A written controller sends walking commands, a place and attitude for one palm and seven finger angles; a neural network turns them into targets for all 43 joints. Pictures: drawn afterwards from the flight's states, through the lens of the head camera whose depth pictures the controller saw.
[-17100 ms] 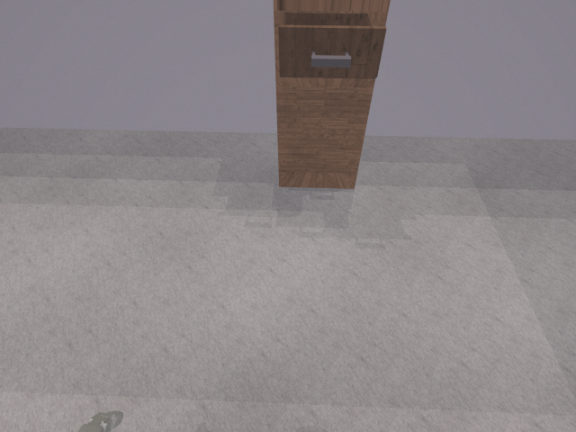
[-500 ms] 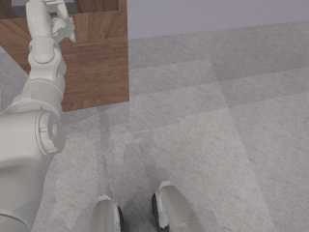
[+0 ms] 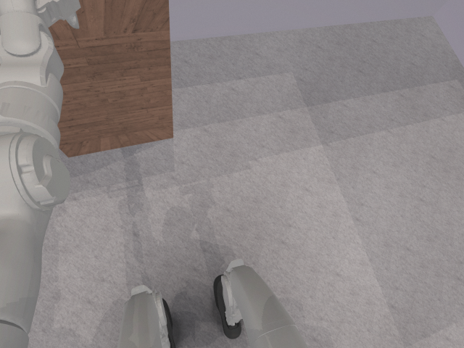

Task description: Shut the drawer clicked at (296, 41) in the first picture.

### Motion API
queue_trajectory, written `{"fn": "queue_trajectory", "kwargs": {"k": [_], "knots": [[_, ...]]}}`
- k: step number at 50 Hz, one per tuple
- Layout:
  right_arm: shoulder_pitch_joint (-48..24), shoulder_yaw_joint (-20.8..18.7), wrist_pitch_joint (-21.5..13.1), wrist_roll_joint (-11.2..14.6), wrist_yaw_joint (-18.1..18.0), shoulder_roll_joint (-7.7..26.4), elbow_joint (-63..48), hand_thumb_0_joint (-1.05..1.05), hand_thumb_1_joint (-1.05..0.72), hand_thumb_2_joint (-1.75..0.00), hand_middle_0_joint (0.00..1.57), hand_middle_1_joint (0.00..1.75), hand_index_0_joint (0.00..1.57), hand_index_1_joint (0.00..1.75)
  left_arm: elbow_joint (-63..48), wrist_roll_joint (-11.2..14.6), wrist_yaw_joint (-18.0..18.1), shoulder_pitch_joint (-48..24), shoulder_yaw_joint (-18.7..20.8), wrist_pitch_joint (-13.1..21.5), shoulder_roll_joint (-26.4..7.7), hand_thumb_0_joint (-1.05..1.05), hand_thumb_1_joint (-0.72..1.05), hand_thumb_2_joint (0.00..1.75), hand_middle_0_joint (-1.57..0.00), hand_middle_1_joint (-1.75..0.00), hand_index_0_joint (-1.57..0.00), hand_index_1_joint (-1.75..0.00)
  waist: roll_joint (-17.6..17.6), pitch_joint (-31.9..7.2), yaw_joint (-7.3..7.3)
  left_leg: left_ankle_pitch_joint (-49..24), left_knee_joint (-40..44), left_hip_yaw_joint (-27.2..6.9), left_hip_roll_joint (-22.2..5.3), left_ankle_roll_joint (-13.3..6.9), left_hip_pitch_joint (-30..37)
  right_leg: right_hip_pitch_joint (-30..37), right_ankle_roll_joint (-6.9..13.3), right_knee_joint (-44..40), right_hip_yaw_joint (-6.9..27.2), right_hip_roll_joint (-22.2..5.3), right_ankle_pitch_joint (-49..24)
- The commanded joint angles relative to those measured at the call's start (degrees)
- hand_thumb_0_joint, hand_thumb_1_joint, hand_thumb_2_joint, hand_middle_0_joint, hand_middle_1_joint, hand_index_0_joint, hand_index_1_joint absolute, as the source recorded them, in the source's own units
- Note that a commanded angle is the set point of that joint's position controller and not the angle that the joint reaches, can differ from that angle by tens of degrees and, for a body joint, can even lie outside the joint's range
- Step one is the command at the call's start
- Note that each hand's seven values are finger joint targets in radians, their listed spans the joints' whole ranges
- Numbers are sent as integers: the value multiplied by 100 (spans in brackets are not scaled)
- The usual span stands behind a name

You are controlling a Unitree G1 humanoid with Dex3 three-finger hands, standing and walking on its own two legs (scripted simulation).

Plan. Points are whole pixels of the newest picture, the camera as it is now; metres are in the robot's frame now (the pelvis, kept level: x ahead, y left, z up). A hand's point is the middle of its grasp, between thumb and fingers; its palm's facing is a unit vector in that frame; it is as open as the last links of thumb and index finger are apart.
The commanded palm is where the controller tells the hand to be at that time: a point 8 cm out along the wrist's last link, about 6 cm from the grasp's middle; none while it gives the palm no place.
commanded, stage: pull the fist back off the drawer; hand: left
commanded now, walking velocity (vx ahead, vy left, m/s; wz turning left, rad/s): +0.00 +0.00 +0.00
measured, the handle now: out of the picture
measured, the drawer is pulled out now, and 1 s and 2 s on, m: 0.00 0.00 0.00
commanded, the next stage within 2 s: draw the hand back to the body in 0.56 s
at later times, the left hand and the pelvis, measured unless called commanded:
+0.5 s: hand (70, 3) +0.61 +0.10 +0.09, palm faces +0.06 -1.00 -0.04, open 3.3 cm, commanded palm +0.58 +0.13 +0.09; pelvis +0.02 +0.00 +0.02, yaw -1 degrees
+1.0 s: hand (6, 39) +0.50 +0.14 +0.15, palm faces +0.09 -1.00 -0.03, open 3.3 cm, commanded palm +0.46 +0.18 +0.15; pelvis +0.07 +0.00 +0.08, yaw +0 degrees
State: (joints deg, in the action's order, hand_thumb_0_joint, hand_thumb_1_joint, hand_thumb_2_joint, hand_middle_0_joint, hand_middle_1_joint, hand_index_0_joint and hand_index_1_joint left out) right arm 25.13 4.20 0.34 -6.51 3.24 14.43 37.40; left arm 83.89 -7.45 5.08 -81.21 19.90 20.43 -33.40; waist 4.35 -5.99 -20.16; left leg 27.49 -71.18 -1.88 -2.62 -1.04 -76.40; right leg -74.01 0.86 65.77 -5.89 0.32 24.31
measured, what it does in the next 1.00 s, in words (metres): rises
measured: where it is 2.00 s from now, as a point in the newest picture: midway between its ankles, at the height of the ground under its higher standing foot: (197, 329)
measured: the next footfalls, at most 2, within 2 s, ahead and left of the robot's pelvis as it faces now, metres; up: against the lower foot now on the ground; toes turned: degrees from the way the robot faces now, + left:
none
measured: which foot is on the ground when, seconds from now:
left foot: down 0.00-1.00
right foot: down 0.00-1.00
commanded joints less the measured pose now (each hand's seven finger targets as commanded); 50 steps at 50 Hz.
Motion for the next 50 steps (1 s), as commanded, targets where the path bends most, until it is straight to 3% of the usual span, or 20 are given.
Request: {"fn": "queue_trajectory", "kwargs": {"k": [1, 6, 10, 15, 16, 18, 22, 23, 24, 25, 28, 33, 35, 36, 38, 40, 43, 44, 46, 50], "knots": [[1555, -400, -24, -4, -46, 1245, 9, 0, -90, -90, 20, 30, 20, 30, -1474, 48, 92, -3675, 7, 357, -947, 0, 90, 90, -140, -160, -140, -160, 1268, -3227, -416, -902, 794, -524, 65, -94, 2871, 1022, 0, -848, 241, 232, -403], [1613, -410, -46, -16, -14, 1260, -41, 0, -90, -90, 20, 30, 20, 30, -1565, 64, 76, -3588, 113, 286, -1028, 0, 90, 90, -140, -160, -140, -160, 1222, -3371, -303, -887, 774, -521, 73, -98, 2828, 1112, 6, -810, 233, 227, -395], [1630, -444, -56, -22, 40, 1234, -45, 0, -90, -90, 20, 30, 20, 30, -1659, 121, 59, -3344, -37, 260, -626, 0, 90, 90, -140, -160, -140, -160, 1238, -3392, -243, -1052, 809, -564, 59, -74, 3087, 1025, 17, -803, 194, 229, -487], [1642, -502, -11, 15, 77, 1221, -124, 0, -90, -90, 20, 30, 20, 30, -2015, 215, 21, -2677, 221, 286, -764, 0, 90, 90, -140, -160, -140, -160, 1171, -3792, 78, -1549, 826, -469, 58, -43, 3347, 1472, 40, -813, 204, 253, -808], [1596, -500, 0, 25, 94, 1187, -140, 0, -90, -90, 20, 30, 20, 30, -2123, 275, 1, -2591, 48, 286, -520, 0, 90, 90, -140, -160, -140, -160, 1192, -3700, 63, -1662, 856, -445, 53, -34, 3397, 1504, 31, -855, 201, 250, -909], [1556, -518, 26, 45, 101, 1169, -160, 0, -90, -90, 20, 30, 20, 30, -2181, 306, -21, -2188, 143, 295, -553, 0, 90, 90, -140, -160, -140, -160, 1015, -3576, 199, -1691, 902, -355, 56, -42, 3293, 1789, 27, -918, 231, 258, -995], [1476, -583, 92, 96, 118, 1123, -246, 0, -90, -90, 20, 30, 20, 30, -2479, 428, -49, -1400, 25, 346, -155, 0, 90, 90, -140, -160, -140, -160, 862, -3619, 403, -2103, 1034, -272, 65, -12, 3590, 2113, 39, -979, 209, 276, -1422], [1431, -597, 96, 109, 125, 1100, -246, 0, -90, -90, 20, 30, 20, 30, -2532, 498, -61, -1322, -85, 350, 53, 0, 90, 90, -140, -160, -140, -160, 724, -3482, 364, -2080, 1051, -226, 72, -27, 3557, 2172, 21, -1034, 221, 287, -1475], [1466, -611, 105, 105, 110, 1111, -213, 0, -90, -90, 20, 30, 20, 30, -2571, 544, -47, -1378, 45, 374, -61, 0, 90, 90, -140, -160, -140, -160, 515, -3442, 338, -2105, 1045, -201, 81, -54, 3422, 2369, 2, -1059, 262, 283, -1623], [1485, -619, 122, 113, 89, 1102, -195, 0, -90, -90, 20, 30, 20, 30, -2634, 540, -36, -1405, 131, 443, -167, 0, 90, 90, -140, -160, -140, -160, 514, -3428, 380, -2171, 1071, -196, 85, -42, 3451, 2429, 11, -1041, 271, 285, -1716], [1427, -661, 107, 110, 90, 1043, -127, 0, -90, -90, 20, 30, 20, 30, -2758, 605, -3, -1522, -75, 599, 204, 0, 90, 90, -140, -160, -140, -160, 549, -3290, 303, -2302, 1044, -146, 119, -36, 3564, 2377, -9, -1069, 290, 279, -1893], [1405, -707, 158, 93, 105, 992, -99, 0, -90, -90, 20, 30, 20, 30, -2599, 540, -14, -905, -80, 842, 330, 0, 90, 90, -140, -160, -140, -160, 488, -3338, 465, -2902, 990, -97, 155, 4, 3707, 2630, 20, -965, 312, 261, -2522], [1337, -746, 221, 140, 115, 1010, -327, 0, -90, -90, 20, 30, 20, 30, -2996, 585, -84, 27, 183, 834, 101, 0, 90, 90, -140, -160, -140, -160, 619, -3791, 895, -3410, 1115, 7, 195, 20, 4046, 3210, 62, -991, 348, 260, -3063], [1280, -752, 257, 178, 110, 999, -456, 0, -90, -90, 20, 30, 20, 30, -3297, 653, -132, 456, 247, 783, 37, 0, 90, 90, -140, -160, -140, -160, 668, -4030, 1024, -3777, 1215, 36, 195, 39, 4263, 3553, 61, -1028, 352, 241, -3436], [1113, -773, 295, 297, 122, 942, -728, 0, -90, -90, 20, 30, 20, 30, -4085, 844, -269, 1308, 59, 603, 301, 0, 90, 90, -140, -160, -140, -160, 482, -4187, 1238, -4100, 1442, 122, 221, 17, 4455, 4200, 51, -1233, 385, 242, -4008], [950, -783, 305, 429, 94, 901, -897, 0, -90, -90, 20, 30, 20, 30, -4627, 1061, -384, 2073, -79, 372, 528, 0, 90, 90, -140, -160, -140, -160, 6, -3963, 1340, -3993, 1702, 195, 237, -50, 4272, 4808, 46, -1426, 433, 226, -4387], [679, -819, 226, 602, 6, 849, -995, 0, -90, -90, 20, 30, 20, 30, -5773, 1373, -466, 2326, -319, 194, 869, 0, 90, 90, -140, -160, -140, -160, -407, -3639, 1331, -3477, 2053, 297, 296, -112, 4206, 5473, -13, -1748, 480, 216, -4640], [587, -829, 183, 645, -37, 839, -990, 0, -90, -90, 20, 30, 20, 30, -6082, 1439, -475, 2405, -368, 199, 913, 0, 90, 90, -140, -160, -140, -160, -450, -3529, 1337, -3334, 2145, 306, 298, -113, 4312, 5535, -21, -1832, 468, 226, -4535], [431, -823, 77, 690, -116, 804, -932, 0, -90, -90, 20, 30, 20, 30, -6619, 1504, -478, 2574, -582, 266, 1106, 0, 90, 90, -140, -160, -140, -160, -92, -3261, 1340, -3425, 2277, 262, 275, -91, 4866, 5297, -23, -1992, 433, 254, -4174], [109, -796, -45, 740, -216, 754, -849, 0, -90, -90, 20, 30, 20, 30, -6528, 1457, -624, 3623, -980, 186, 1479, 0, 90, 90, -140, -160, -140, -160, -191, -2203, 1396, -3330, 2539, 263, 224, -75, 5117, 4990, -6, -2253, 336, 254, -3548]]}}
